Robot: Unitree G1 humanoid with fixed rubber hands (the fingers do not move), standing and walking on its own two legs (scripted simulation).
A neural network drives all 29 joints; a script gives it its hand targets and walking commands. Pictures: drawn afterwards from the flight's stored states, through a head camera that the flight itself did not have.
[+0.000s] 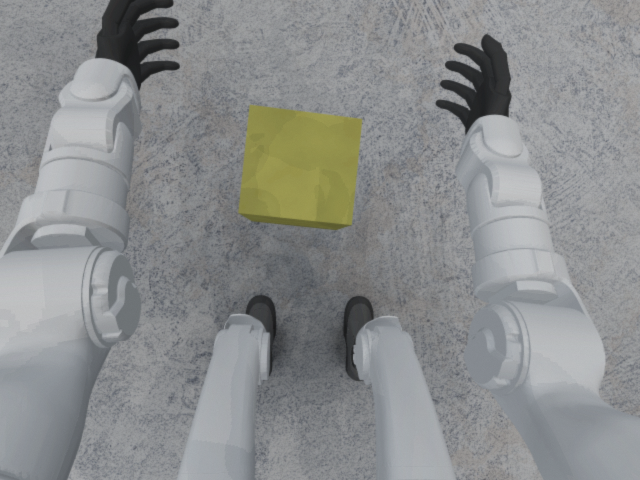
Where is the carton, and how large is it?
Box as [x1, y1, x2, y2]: [238, 105, 361, 229]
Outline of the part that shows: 250,105 238,212 254,221 337,229 350,225 352,217 361,119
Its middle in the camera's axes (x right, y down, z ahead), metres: -0.04 -0.14 +0.84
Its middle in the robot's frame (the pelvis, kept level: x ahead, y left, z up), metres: +0.51 +0.02 -0.52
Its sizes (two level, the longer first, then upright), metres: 0.210 0.200 0.250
